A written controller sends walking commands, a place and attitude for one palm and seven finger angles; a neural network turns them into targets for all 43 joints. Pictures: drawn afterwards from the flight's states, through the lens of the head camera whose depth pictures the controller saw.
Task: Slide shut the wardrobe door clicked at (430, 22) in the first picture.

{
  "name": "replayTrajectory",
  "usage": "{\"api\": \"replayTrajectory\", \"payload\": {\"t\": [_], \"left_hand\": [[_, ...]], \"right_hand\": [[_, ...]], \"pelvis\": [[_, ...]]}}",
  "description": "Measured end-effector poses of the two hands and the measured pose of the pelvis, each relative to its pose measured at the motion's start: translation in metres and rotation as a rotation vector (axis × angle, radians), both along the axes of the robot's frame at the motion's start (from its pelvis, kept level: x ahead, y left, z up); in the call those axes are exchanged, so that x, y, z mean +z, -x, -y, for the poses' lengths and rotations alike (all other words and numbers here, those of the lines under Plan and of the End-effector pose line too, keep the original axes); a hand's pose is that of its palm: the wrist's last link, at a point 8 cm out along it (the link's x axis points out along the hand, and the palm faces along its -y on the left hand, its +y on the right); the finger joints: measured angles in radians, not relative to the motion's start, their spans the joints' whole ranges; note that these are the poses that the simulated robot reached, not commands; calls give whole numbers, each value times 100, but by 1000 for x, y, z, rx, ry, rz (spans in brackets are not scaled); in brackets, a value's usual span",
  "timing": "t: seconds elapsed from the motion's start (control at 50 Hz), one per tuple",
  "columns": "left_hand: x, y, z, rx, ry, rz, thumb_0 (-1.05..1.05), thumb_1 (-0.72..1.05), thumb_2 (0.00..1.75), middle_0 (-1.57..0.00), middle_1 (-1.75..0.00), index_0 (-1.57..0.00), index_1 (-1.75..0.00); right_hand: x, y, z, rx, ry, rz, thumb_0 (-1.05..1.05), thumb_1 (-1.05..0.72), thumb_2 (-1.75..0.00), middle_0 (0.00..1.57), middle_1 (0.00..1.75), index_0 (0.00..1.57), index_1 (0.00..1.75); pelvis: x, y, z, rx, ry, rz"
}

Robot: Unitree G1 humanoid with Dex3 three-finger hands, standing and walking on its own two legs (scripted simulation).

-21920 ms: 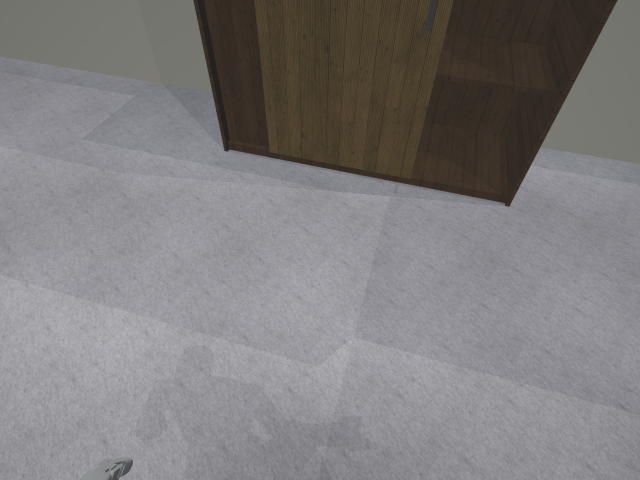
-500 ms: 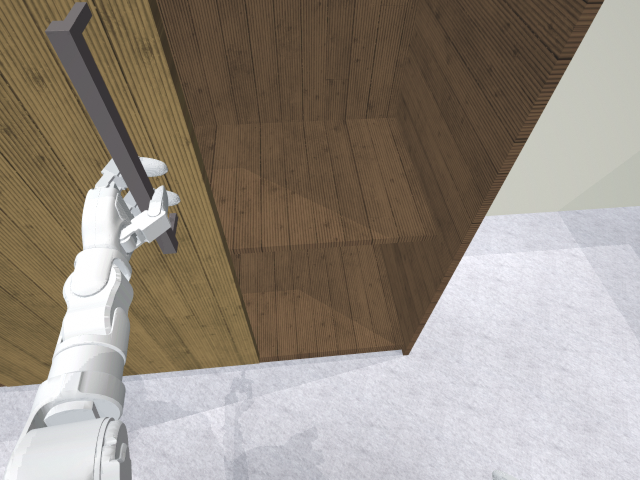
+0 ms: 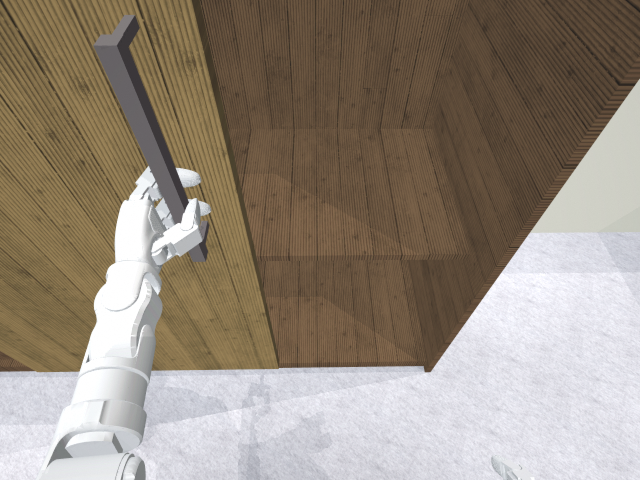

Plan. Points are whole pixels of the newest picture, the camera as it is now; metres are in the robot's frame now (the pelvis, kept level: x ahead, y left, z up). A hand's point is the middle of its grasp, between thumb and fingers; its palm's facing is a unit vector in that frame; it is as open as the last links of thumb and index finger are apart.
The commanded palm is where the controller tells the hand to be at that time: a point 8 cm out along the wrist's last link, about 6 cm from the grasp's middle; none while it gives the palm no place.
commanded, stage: tug the door sideways, standing still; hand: left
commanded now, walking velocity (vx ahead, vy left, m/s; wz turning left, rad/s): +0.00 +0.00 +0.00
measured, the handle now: (171, 165) +0.45 +0.21 +0.15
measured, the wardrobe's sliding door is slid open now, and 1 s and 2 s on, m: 0.45 0.45 0.35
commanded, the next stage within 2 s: step sideways, sliding the door along in 0.70 s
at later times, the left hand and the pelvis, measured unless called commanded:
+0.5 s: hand (198, 228) +0.39 +0.17 +0.10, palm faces +0.16 -0.99 -0.02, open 5.8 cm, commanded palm +0.37 +0.16 +0.09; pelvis -0.03 +0.00 -0.01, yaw +2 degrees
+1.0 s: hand (196, 227) +0.39 +0.18 +0.09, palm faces +0.20 -0.97 -0.15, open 5.8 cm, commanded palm +0.37 +0.19 +0.09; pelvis -0.02 -0.01 -0.01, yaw +1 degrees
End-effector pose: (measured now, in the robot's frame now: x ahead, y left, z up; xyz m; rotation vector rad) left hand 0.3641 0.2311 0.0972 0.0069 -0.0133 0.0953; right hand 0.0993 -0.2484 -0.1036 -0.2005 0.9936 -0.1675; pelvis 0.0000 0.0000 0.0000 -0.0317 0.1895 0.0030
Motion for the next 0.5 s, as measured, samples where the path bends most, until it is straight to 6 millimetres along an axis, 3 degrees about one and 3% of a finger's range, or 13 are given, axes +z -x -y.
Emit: {"api": "replayTrajectory", "payload": {"t": [0.16, 0.5], "left_hand": [[1, 1, 3, 39, 9, -12, 2, 76, 85, -32, -139, -33, -138], [0, 2, 8, 64, -18, 1, 1, 81, 83, -27, -140, -23, -140]], "right_hand": [[-6, 4, -7, 39, -22, -4, 1, -91, -90, 20, 30, 20, 30], [-19, 56, -2, 40, -23, -97, 1, -91, -90, 20, 30, 20, 29]], "pelvis": [[-3, 12, 1, 21, -3, 1], [-8, 32, 2, 41, 1, 3]]}}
